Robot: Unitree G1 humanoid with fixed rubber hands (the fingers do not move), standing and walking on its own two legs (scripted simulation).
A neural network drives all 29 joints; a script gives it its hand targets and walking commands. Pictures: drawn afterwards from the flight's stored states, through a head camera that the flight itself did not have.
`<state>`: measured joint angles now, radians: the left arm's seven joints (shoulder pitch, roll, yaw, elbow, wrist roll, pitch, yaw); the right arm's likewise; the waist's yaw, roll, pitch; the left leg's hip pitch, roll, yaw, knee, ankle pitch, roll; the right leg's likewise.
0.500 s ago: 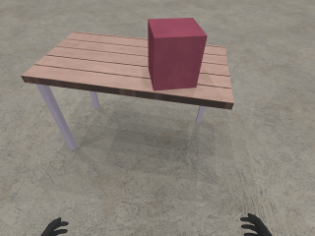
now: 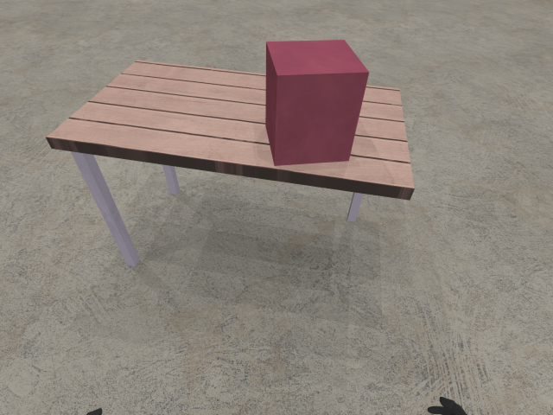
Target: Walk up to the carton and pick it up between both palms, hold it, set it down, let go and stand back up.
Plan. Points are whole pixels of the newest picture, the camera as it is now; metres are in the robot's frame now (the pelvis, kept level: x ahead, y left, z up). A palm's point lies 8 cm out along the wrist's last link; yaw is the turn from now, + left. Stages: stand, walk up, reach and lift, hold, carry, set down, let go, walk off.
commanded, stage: stand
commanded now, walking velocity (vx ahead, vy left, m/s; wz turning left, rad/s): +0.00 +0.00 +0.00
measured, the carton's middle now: (309, 103) +0.88 -0.10 +0.03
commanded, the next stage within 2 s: walk up in 0.98 s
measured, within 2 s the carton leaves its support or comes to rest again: neither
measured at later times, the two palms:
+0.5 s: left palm out of the picture +0.08 +0.29 -0.11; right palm out of the picture +0.09 -0.28 -0.10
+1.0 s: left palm out of the picture +0.06 +0.30 -0.11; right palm out of the picture +0.08 -0.28 -0.11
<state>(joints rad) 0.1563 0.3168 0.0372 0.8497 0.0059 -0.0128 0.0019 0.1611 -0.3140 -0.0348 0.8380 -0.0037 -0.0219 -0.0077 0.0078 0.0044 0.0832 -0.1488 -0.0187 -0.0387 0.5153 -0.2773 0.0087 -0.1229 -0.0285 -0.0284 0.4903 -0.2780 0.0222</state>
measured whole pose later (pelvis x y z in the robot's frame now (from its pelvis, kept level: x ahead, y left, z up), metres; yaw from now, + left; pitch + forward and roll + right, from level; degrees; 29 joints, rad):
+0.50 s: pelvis +0.00 +0.00 +0.01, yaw +0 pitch -5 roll +0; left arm 0.15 0.32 0.03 1.01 0.00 -0.02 0.01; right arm 0.16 -0.31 -0.03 0.98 0.00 -0.03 -0.02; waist 0.01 0.00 0.07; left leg -0.11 -0.03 -0.04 0.41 -0.21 0.02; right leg -0.09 -0.04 -0.03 0.39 -0.22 0.03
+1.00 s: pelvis +0.00 +0.01 +0.01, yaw +0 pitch -4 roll +0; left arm 0.16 0.32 0.03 1.04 0.00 -0.02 0.02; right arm 0.16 -0.31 -0.04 1.02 0.00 -0.03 -0.02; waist 0.01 0.00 0.07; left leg -0.11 -0.04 -0.04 0.38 -0.20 0.02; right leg -0.08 -0.05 -0.03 0.37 -0.21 0.04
